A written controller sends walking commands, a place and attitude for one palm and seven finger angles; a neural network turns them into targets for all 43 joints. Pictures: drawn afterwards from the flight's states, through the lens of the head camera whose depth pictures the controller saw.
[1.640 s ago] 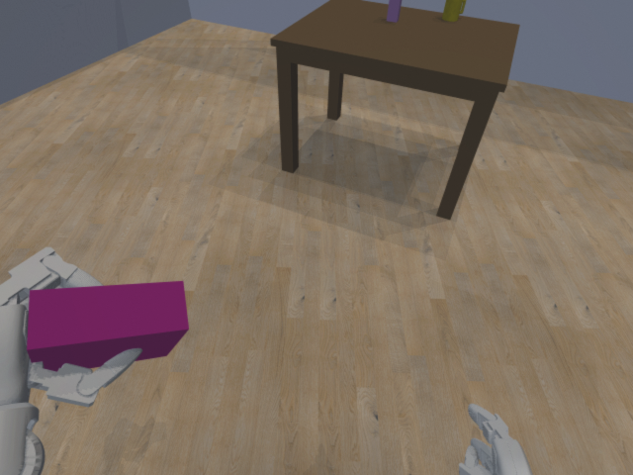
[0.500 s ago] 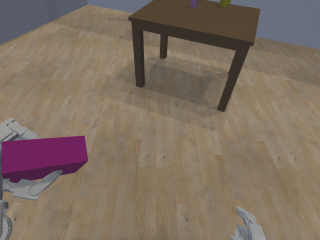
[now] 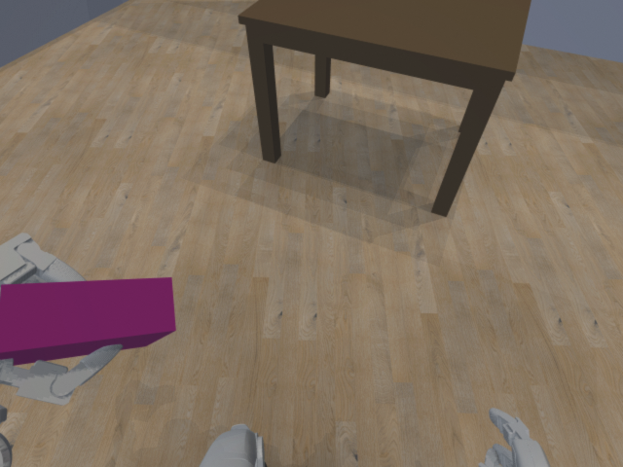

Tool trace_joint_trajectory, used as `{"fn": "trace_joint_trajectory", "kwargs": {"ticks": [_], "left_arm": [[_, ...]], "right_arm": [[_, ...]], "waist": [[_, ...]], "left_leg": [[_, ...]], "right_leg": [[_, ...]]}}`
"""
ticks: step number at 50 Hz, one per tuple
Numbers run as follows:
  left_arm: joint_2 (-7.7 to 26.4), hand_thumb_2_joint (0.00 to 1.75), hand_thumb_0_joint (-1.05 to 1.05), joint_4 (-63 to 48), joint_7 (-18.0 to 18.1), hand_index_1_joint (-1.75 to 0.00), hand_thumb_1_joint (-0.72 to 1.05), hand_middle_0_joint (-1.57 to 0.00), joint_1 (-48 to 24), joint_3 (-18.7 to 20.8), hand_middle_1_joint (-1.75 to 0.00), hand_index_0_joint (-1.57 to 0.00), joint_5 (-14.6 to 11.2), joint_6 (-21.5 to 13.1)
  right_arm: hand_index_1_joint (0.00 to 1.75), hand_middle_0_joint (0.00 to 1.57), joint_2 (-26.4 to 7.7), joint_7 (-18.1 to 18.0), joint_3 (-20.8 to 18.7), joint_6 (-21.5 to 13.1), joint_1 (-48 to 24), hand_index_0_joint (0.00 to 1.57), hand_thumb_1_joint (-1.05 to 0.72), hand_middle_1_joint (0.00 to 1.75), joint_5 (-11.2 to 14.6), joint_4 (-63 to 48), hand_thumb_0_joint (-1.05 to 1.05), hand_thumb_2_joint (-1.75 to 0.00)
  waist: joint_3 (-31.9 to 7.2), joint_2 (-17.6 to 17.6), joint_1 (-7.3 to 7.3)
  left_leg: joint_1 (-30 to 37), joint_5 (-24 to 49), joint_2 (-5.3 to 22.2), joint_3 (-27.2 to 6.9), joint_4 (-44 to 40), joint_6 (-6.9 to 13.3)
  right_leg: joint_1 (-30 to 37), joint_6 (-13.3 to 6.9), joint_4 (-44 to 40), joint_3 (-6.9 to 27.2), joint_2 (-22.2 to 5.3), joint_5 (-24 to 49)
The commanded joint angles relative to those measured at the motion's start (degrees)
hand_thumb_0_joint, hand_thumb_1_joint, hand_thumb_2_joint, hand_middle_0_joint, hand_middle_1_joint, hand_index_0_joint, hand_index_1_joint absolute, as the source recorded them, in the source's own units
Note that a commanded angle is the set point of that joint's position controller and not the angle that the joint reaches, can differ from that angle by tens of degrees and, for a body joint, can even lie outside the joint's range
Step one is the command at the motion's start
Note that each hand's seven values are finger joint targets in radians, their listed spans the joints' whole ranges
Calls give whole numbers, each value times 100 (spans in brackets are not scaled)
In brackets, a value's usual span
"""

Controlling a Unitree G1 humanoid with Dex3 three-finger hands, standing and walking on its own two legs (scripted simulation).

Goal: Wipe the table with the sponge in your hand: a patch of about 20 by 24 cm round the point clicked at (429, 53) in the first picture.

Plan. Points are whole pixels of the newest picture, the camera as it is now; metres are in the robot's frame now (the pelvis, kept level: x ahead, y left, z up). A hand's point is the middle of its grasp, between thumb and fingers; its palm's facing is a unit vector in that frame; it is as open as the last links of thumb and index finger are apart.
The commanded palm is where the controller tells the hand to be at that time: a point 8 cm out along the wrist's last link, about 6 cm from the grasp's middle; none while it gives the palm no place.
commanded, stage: walk to a spot facing it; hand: left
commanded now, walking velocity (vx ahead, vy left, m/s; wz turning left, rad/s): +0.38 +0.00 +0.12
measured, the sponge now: (112, 319) +0.23 +0.20 +0.15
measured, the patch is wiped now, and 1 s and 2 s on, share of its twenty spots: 0.00 0.00 0.00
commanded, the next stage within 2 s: none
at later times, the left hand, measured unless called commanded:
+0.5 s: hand (123, 192) +0.36 +0.22 +0.18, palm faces +0.44 -0.76 -0.48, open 9.2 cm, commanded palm +0.31 +0.26 +0.18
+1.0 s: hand (156, 117) +0.51 +0.24 +0.17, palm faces +0.51 -0.77 -0.38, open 9.1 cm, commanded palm +0.43 +0.27 +0.18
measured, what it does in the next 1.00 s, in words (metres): walks ahead: left foot, then right foot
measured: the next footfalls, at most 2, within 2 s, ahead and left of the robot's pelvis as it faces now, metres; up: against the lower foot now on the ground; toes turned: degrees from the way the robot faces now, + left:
left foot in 0.14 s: +0.18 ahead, +0.14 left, +0.00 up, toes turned +11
right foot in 0.52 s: +0.25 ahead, -0.15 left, +0.00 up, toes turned -10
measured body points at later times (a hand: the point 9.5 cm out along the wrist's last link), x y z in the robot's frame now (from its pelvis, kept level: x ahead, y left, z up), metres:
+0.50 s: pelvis +0.15 -0.02 -0.01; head +0.17 -0.04 +0.44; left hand +0.33 +0.26 +0.21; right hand +0.30 -0.21 -0.12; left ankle +0.14 +0.13 -0.74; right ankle +0.20 -0.14 -0.73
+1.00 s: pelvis +0.30 -0.03 -0.02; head +0.32 -0.01 +0.43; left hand +0.48 +0.28 +0.19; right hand +0.50 -0.25 -0.09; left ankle +0.35 +0.08 -0.74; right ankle +0.24 -0.15 -0.67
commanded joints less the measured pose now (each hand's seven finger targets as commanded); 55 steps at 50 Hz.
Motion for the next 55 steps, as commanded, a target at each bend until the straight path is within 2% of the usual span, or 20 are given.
{"fn": "trace_joint_trajectory", "kwargs": {"ticks": [1, 5, 6, 7, 9, 15, 23, 25, 26, 28, 29, 33, 40, 43, 44, 45, 46, 48, 51, 55], "left_arm": [[894, 130, 0, -1025, 297, -160, 10, -120, -515, 684, -160, -120, -63, -266], [827, 130, 0, -1234, 325, -160, 10, -120, -1116, 431, -160, -120, -46, -289], [875, 130, 0, -1383, 336, -160, 10, -120, -1241, 490, -160, -120, -25, -366], [831, 130, 0, -1365, 338, -160, 10, -120, -1258, 521, -160, -120, -78, -434], [1197, 130, 0, -1081, 217, -160, 10, -120, -1295, 681, -160, -120, -55, -444], [777, 130, 0, -1557, 154, -160, 10, -120, -402, 707, -160, -120, -97, -452], [542, 130, 0, -513, 98, -160, 10, -120, -980, 381, -160, -120, -71, -268], [743, 130, 0, -507, 119, -160, 10, -120, -1170, 405, -160, -120, -7, -189], [1084, 130, 0, -530, 167, -160, 10, -120, -1256, 591, -160, -120, 24, -143], [1237, 130, 0, -794, 162, -160, 10, -120, -1525, 695, -160, -120, -55, -177], [1197, 130, 0, -868, 139, -160, 10, -120, -1204, 722, -160, -120, -89, -250], [1085, 130, 0, -1075, 166, -160, 10, -120, -679, 849, -160, -120, -36, -396], [901, 130, 0, -1184, 352, -160, 10, -120, -385, 833, -160, -120, -111, -361], [752, 130, 0, -1137, 357, -160, 10, -120, -711, 534, -160, -120, -97, -341], [806, 130, 0, -1386, 355, -160, 10, -120, -947, 543, -160, -120, -69, -426], [798, 130, 0, -1421, 345, -160, 10, -120, -1015, 580, -160, -120, -113, -474], [1050, 130, 0, -1157, 304, -160, 10, -120, -1185, 649, -160, -120, -77, -508], [1296, 130, 0, -1366, 209, -160, 10, -120, -1180, 876, -160, -120, -69, -479], [878, 130, 0, -1842, 146, -160, 10, -120, -601, 688, -160, -120, -110, -469], [680, 130, 0, -1380, 138, -160, 10, -120, -260, 680, -160, -120, -155, -424]], "right_arm": [[30, 20, -178, -35, -18, -356, -519, 20, -90, 30, -2, -1039, 0, -90], [30, 20, -315, -144, -95, -397, -279, 20, -90, 30, 2, -1043, 0, -90], [30, 20, -440, -156, -142, -421, -266, 20, -90, 30, 0, -1077, 0, -90], [30, 20, -455, -107, -104, -431, -296, 20, -90, 30, -2, -1063, 0, -90], [30, 20, -330, -8, -7, -480, -537, 20, -90, 30, -7, -982, 0, -90], [30, 20, -244, 87, -42, -651, -509, 20, -90, 30, 33, -847, 0, -90], [30, 20, -242, -116, 6, -654, -439, 20, -90, 30, 58, -765, 0, -90], [30, 20, -96, -120, 54, -588, -409, 20, -90, 30, 83, -734, 0, -90], [30, 20, 38, -96, 102, -552, -502, 20, -90, 30, 76, -804, 0, -90], [30, 20, -262, -18, 7, -601, -717, 20, -90, 30, 52, -740, 0, -90], [30, 20, -259, -24, 15, -563, -765, 20, -90, 30, 75, -700, 0, -90], [30, 20, -221, -8, 12, -317, -778, 20, -90, 30, 67, -691, 0, -90], [30, 20, -143, 0, -66, -334, -508, 20, -90, 30, 24, -1097, 0, -90], [30, 20, -268, -96, -161, -356, -211, 20, -90, 30, 31, -1069, 0, -90], [30, 20, -377, -105, -209, -378, -220, 20, -90, 30, 43, -1116, 0, -90], [30, 20, -489, -63, -224, -397, -340, 20, -90, 30, 46, -1114, 0, -90], [30, 20, -404, 13, -96, -434, -412, 20, -90, 30, 27, -1104, 0, -90], [30, 20, -364, 32, -161, -459, -591, 20, -90, 30, 87, -973, 0, -90], [30, 20, -275, 107, -112, -580, -550, 20, -90, 30, 92, -909, 0, -90], [30, 20, -248, 76, -53, -699, -460, 20, -90, 30, 50, -836, 0, -90]], "waist": [[-729, -750, 223], [-952, -66, -44], [-1229, 884, -112], [-1299, 2022, -70], [-939, 1543, -37], [-860, 1352, 104], [-746, 991, 79], [-984, -146, 134], [-996, -1861, 215], [-927, -1437, 181], [-715, -1031, 189], [-689, -557, 73], [-884, -801, 254], [-1218, -245, -49], [-1489, 688, -121], [-1528, 1977, -49], [-1342, 1804, -58], [-1015, 1329, 16], [-937, 1395, 99], [-961, 1358, 86]], "left_leg": [[565, 76, -205, 402, -1150, 110], [2428, 396, -395, 530, -2335, 248], [3315, 307, 230, -576, -2634, 568], [3994, 1186, 1548, -2727, -3055, 1213], [3241, 166, 2139, -3707, -3528, 1673], [1967, -468, 1249, -1217, -3709, 1100], [1711, -816, 819, -331, -2732, 720], [838, -690, 298, 92, -661, 499], [-715, -1604, -459, 257, 1168, 239], [-1120, -1258, -234, -784, 2465, 104], [-1214, -949, -81, -863, 2644, 51], [-808, -514, 108, -608, 1553, -43], [644, 6, -319, 543, -1373, 82], [2330, 652, -539, 649, -2335, 205], [3317, 724, -2, -319, -2518, 517], [4025, 1667, 1461, -2662, -2877, 1231], [3538, 1147, 1976, -3765, -3316, 1630], [3144, 411, 1891, -3393, -3319, 1716], [2369, 86, 1317, -1889, -3469, 1292], [1719, -31, 1012, -1070, -3645, 1030]], "right_leg": [[550, -570, -1032, 1252, -1434, 1254], [26, -181, 731, 730, -976, 1695], [-771, 84, 1968, 541, -625, 1223], [-2020, 351, 3378, 474, 78, -1169], [-2667, 339, 4479, 1332, -147, -1630], [-2010, 486, 3170, 769, -400, -346], [-227, 602, 260, -153, 157, -2], [811, 198, -595, 991, -537, -324], [1572, -502, -1181, 3377, -1911, 48], [1345, -799, -1458, 4015, -2393, -493], [1201, -820, -1375, 3518, -2309, -57], [916, -543, -1105, 1450, -1801, 1694], [944, -462, -653, 870, -1495, 2350], [367, -59, 1017, 309, -1123, 2451], [-483, 194, 2271, 183, -800, 1732], [-1913, 434, 3673, 373, -39, -1176], [-2341, 360, 4438, 976, 18, -1851], [-2898, 414, 4663, 1358, -362, -1508], [-2528, 503, 3949, 1020, -468, -758], [-1349, 574, 2247, 474, -284, -309]]}}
